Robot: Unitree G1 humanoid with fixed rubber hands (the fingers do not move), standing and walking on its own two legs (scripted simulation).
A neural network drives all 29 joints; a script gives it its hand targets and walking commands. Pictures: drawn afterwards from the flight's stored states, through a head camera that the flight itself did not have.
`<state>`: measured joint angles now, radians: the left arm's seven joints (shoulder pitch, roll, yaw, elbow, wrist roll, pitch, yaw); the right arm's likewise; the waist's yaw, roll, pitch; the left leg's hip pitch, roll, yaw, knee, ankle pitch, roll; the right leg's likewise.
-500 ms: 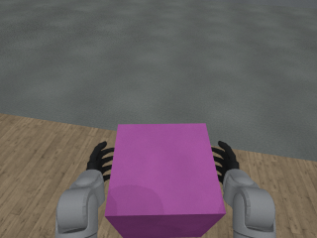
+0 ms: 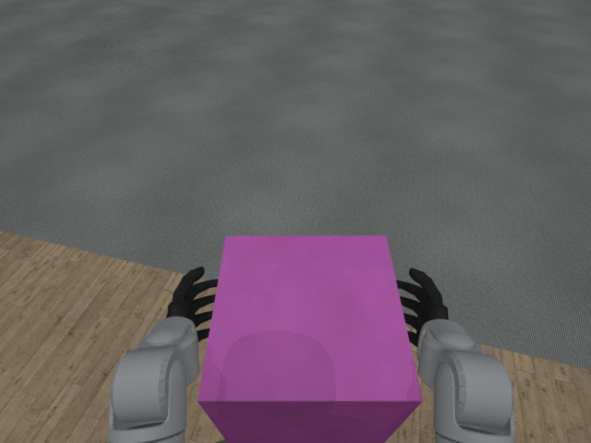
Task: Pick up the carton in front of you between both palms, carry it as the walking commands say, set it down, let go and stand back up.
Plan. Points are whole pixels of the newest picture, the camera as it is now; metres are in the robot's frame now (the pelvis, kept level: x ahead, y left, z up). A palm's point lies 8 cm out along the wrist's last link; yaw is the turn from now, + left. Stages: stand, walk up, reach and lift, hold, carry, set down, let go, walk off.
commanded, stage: carry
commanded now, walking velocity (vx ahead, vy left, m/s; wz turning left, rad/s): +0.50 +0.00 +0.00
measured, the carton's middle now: (305, 349) +0.25 +0.01 +0.01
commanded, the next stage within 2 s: none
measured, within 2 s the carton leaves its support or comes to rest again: neither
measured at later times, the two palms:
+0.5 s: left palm (254, 156) +0.60 +0.13 +0.08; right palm (413, 164) +0.57 -0.17 +0.08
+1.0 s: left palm (272, 114) +0.72 +0.10 +0.10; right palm (416, 117) +0.72 -0.20 +0.10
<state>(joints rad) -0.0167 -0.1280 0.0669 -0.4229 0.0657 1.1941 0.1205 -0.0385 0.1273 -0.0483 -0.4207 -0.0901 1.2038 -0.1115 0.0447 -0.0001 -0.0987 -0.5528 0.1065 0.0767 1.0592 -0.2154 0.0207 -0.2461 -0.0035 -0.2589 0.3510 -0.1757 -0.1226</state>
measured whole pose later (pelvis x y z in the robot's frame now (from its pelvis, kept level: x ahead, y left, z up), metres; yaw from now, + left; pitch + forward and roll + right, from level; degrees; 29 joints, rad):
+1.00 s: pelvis +0.38 -0.03 -0.02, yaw -2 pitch +4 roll +0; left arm -0.53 -0.11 0.26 -0.04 0.06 1.13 0.14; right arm -0.54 0.10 -0.26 -0.05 -0.07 1.15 -0.14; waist 0.00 0.01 -0.04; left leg -0.36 0.04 0.16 0.62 -0.32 0.04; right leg -0.30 -0.02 -0.10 0.62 -0.38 -0.03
